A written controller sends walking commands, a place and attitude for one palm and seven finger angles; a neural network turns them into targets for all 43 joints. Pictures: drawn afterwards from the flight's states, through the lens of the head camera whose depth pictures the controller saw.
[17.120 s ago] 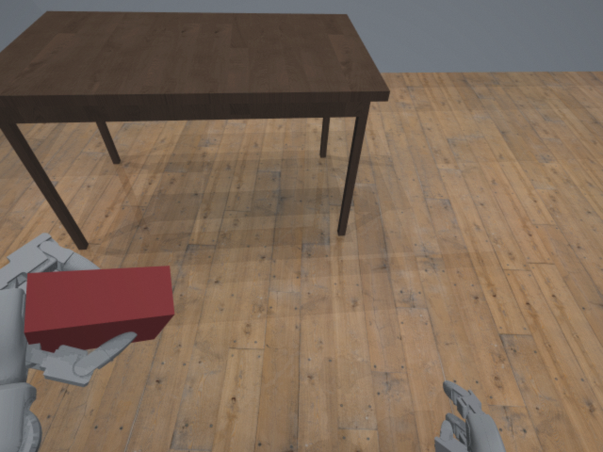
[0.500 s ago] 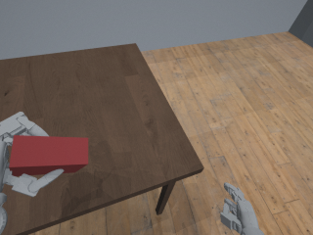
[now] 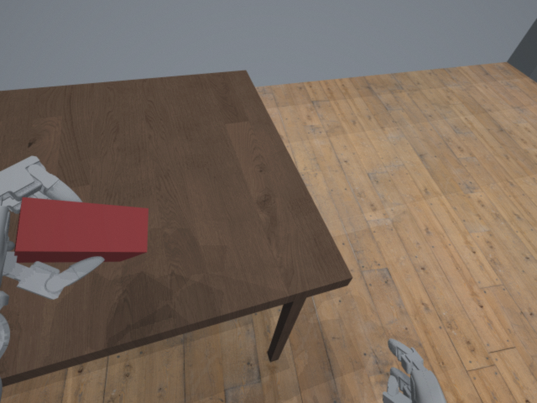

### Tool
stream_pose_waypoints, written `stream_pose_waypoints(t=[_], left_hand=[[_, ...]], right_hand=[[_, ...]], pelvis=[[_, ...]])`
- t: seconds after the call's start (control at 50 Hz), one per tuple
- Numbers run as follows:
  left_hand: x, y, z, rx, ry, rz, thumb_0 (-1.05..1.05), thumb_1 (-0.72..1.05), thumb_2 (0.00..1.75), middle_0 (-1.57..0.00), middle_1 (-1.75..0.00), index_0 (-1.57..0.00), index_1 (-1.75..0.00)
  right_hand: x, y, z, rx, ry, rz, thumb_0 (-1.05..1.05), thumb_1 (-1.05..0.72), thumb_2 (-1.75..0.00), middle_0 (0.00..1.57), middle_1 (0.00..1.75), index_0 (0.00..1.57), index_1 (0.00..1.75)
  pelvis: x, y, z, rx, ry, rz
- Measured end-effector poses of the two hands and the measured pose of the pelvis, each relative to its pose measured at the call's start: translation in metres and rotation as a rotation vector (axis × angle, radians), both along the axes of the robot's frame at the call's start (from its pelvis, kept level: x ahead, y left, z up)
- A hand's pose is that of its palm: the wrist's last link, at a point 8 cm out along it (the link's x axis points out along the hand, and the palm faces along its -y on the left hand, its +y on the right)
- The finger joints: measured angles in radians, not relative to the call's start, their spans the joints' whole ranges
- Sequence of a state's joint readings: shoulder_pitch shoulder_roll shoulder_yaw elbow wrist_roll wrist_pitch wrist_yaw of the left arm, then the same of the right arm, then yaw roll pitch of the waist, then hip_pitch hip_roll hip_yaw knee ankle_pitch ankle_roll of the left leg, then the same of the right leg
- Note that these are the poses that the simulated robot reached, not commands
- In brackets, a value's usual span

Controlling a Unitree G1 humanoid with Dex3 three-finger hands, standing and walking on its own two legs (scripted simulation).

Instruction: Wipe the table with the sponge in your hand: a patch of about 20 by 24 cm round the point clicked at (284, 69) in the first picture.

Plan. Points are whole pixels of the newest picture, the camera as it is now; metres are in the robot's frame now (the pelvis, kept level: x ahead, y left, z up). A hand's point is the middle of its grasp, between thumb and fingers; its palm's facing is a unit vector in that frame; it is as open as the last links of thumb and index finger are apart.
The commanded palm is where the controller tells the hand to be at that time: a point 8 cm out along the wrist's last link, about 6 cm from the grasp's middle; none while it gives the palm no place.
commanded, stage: come to a stop and stand still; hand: left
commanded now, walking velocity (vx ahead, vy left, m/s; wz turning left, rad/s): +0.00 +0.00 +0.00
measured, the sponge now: (98, 236) +0.26 +0.24 +0.14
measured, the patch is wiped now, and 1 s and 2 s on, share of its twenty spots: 0.00 0.00 0.00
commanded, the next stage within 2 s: look again from close up in 0.98 s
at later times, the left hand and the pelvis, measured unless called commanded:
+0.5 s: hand (72, 231) +0.24 +0.25 +0.17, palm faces +0.38 -0.85 -0.36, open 9.4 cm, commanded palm +0.18 +0.28 +0.17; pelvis +0.02 +0.00 +0.00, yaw +0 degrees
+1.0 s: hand (86, 244) +0.24 +0.24 +0.15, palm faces +0.35 -0.86 -0.38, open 9.4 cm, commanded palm +0.17 +0.28 +0.17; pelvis +0.01 +0.00 +0.00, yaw +0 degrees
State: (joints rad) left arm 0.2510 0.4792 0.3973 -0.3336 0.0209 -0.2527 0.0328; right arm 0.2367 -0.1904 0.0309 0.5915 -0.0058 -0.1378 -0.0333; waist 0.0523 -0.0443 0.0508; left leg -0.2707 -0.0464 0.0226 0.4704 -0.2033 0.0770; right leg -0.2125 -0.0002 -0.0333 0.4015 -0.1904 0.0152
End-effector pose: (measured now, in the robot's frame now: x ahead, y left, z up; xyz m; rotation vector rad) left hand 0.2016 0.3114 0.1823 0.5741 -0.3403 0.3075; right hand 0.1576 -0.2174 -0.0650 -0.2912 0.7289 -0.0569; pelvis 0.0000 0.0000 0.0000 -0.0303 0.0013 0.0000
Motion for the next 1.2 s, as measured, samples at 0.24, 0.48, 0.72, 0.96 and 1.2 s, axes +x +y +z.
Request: stream_pose_waypoints(t=[0.24, 0.48, 0.72, 0.96, 1.2], left_hand=[[-0.009, -0.033, -0.018, -0.086, 0.065, -0.119, -0.01, -0.43, 1.03, -0.80, -1.39, -0.81, -1.39], [-0.001, -0.013, -0.004, -0.110, -0.042, 0.000, -0.01, -0.43, 1.03, -0.81, -1.39, -0.81, -1.39], [-0.001, -0.019, -0.012, -0.108, 0.054, -0.011, -0.01, -0.44, 1.03, -0.81, -1.39, -0.81, -1.39], [-0.006, -0.029, -0.015, -0.150, 0.054, 0.010, -0.01, -0.44, 1.03, -0.81, -1.39, -0.81, -1.39], [-0.003, -0.034, -0.012, -0.126, 0.071, -0.011, -0.01, -0.44, 1.03, -0.81, -1.39, -0.81, -1.39]], right_hand=[[-0.008, -0.004, -0.003, 0.038, -0.032, -0.077, 0.01, -0.90, -0.90, 0.20, 0.30, 0.20, 0.30], [0.028, 0.004, 0.004, 0.013, -0.042, 0.000, 0.01, -0.90, -0.90, 0.20, 0.30, 0.20, 0.30], [0.047, 0.004, 0.014, 0.027, -0.096, -0.014, 0.01, -0.90, -0.90, 0.20, 0.30, 0.21, 0.30], [0.026, -0.007, 0.003, 0.016, -0.030, -0.028, 0.01, -0.90, -0.90, 0.20, 0.30, 0.21, 0.30], [0.017, -0.018, 0.003, 0.016, -0.031, -0.070, 0.01, -0.90, -0.90, 0.20, 0.30, 0.20, 0.30]], pelvis=[[0.004, 0.010, -0.002, 0.010, 0.004, -0.029], [0.016, 0.005, 0.000, 0.005, 0.005, -0.001], [0.019, 0.001, 0.001, 0.004, 0.004, -0.002], [0.015, -0.004, 0.003, 0.004, 0.000, 0.001], [0.015, -0.007, 0.003, 0.004, 0.000, -0.006]])
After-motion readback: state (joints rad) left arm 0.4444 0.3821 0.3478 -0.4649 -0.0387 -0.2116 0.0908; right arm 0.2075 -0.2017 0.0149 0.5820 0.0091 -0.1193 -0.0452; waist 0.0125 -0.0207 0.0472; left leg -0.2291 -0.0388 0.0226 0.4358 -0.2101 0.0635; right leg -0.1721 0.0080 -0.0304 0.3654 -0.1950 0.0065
